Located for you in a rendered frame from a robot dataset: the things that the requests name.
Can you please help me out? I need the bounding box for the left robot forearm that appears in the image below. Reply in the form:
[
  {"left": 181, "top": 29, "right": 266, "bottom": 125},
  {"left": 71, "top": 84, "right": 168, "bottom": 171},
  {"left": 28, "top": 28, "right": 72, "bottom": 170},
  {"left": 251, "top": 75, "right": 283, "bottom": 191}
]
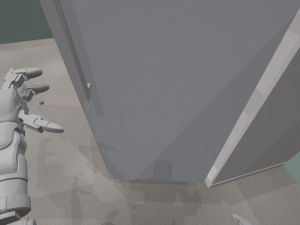
[{"left": 0, "top": 122, "right": 31, "bottom": 225}]

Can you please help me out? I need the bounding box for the robot right hand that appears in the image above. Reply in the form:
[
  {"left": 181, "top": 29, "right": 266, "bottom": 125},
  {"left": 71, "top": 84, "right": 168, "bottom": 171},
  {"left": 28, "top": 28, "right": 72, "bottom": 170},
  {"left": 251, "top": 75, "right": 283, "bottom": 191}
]
[{"left": 231, "top": 214, "right": 251, "bottom": 225}]

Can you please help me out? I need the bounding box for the robot left hand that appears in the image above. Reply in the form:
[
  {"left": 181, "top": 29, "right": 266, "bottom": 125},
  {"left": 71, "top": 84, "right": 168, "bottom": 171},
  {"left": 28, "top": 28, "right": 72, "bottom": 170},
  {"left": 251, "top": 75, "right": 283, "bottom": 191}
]
[{"left": 0, "top": 67, "right": 64, "bottom": 133}]

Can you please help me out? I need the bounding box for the handle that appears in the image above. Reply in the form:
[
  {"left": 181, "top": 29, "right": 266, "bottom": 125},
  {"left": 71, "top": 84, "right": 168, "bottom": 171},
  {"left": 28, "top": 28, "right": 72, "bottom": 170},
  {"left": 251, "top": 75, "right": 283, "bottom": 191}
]
[{"left": 39, "top": 0, "right": 92, "bottom": 102}]

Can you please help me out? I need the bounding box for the fridge door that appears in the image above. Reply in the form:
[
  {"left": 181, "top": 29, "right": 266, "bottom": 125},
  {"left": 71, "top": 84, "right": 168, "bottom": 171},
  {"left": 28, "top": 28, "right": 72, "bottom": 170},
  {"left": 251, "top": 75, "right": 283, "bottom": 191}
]
[{"left": 60, "top": 0, "right": 300, "bottom": 183}]

